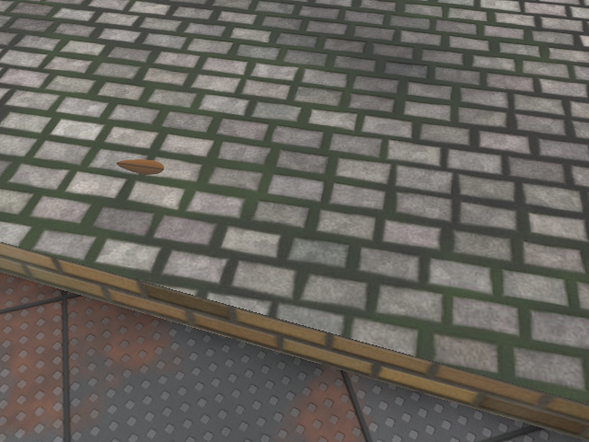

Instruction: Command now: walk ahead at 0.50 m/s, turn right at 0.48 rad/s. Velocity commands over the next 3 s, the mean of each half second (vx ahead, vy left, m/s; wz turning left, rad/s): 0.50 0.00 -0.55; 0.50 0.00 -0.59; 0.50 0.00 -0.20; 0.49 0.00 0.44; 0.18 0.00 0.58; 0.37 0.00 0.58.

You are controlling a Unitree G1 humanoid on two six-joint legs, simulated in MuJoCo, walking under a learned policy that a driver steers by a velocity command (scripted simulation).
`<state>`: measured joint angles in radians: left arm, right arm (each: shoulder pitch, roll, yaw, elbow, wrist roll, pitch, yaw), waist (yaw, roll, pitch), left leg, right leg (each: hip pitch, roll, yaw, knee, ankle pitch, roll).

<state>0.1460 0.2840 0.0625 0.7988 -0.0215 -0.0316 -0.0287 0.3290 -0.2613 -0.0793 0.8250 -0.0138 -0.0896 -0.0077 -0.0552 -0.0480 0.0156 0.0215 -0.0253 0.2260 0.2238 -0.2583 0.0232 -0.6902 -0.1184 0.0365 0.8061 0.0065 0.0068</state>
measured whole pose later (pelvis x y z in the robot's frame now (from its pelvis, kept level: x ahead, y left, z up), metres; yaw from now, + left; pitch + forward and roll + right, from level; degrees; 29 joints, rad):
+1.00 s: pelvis +0.50 -0.14 -0.01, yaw -37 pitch +2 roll +1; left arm 0.15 0.20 0.01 0.54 -0.03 0.02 0.02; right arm 0.49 -0.21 -0.04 0.86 -0.02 -0.04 -0.05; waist -0.07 -0.03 0.02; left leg -0.05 0.05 0.18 0.39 -0.36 -0.02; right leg -1.18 -0.03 0.07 2.03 -0.44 0.06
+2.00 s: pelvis +0.96 -0.54 +0.16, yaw -23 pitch +2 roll +1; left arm 0.19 0.28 0.03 0.73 0.00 -0.13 0.00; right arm 0.30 -0.27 -0.07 0.70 0.01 -0.04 0.02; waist -0.01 -0.01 0.01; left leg -0.26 -0.13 -0.01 0.38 -0.15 0.12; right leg -0.56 -0.09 0.08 1.24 -0.32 0.02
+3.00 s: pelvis +1.24 -0.64 +0.16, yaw +12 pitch +3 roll -2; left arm 0.02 0.29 0.07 0.72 -0.01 -0.09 -0.04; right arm 0.48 -0.25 -0.06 0.74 0.02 -0.03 -0.03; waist -0.08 -0.04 -0.01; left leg -0.03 -0.01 -0.14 0.32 -0.33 0.03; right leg -0.59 -0.01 0.05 0.57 0.01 0.04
